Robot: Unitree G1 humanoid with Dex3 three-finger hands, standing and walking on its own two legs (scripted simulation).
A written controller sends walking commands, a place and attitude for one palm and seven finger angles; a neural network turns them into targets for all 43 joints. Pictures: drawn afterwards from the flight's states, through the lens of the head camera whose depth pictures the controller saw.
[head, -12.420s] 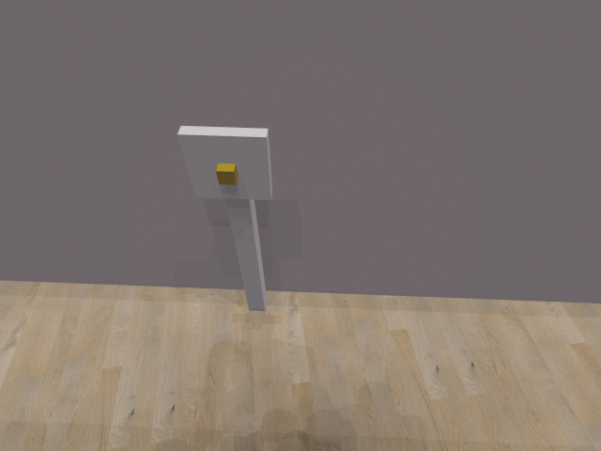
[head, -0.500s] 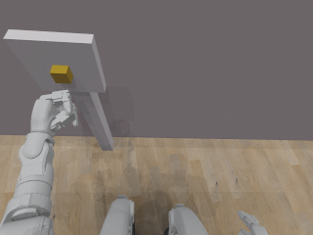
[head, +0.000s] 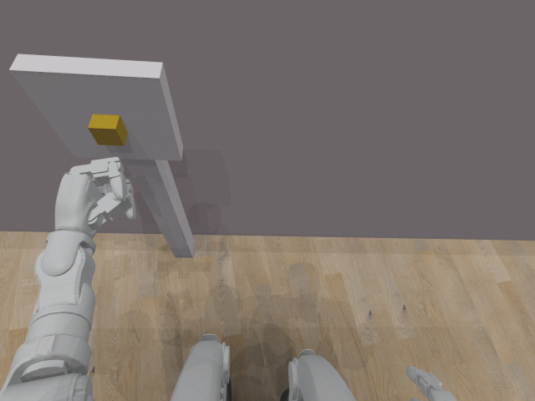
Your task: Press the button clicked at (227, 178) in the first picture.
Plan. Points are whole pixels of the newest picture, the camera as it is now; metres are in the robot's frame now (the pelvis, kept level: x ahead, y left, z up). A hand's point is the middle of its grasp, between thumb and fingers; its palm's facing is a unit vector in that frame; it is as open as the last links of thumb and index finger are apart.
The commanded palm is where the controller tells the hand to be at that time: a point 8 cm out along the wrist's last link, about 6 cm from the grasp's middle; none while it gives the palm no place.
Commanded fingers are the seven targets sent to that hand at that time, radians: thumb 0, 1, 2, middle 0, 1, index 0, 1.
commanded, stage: aim a knuckle at the button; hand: left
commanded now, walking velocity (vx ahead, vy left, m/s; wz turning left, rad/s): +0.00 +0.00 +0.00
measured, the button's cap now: (109, 128) +0.49 +0.25 +0.06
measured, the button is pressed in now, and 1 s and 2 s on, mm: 0 0 11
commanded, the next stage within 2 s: press the button with the knuckle in 0.22 s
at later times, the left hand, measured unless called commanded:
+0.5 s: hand (126, 196) +0.40 +0.22 +0.03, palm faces +0.03 -1.00 -0.04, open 3.1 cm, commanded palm +0.38 +0.26 +0.03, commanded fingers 0.00 0.90 0.90 -1.30 -1.50 -1.30 -1.50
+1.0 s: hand (133, 172) +0.44 +0.21 +0.03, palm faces +0.02 -1.00 -0.04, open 3.3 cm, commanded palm +0.42 +0.25 +0.03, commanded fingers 0.00 0.90 0.90 -1.30 -1.50 -1.30 -1.50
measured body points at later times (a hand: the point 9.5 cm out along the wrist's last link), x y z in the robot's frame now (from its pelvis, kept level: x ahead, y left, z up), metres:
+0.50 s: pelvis +0.00 +0.00 +0.00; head +0.11 +0.02 +0.43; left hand +0.39 +0.27 +0.03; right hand +0.11 -0.27 -0.11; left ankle +0.04 +0.10 -0.62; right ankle -0.01 -0.12 -0.62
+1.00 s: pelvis -0.01 -0.01 -0.01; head +0.13 +0.02 +0.42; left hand +0.43 +0.27 +0.03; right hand +0.06 -0.27 -0.12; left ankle +0.04 +0.10 -0.62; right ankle -0.01 -0.12 -0.62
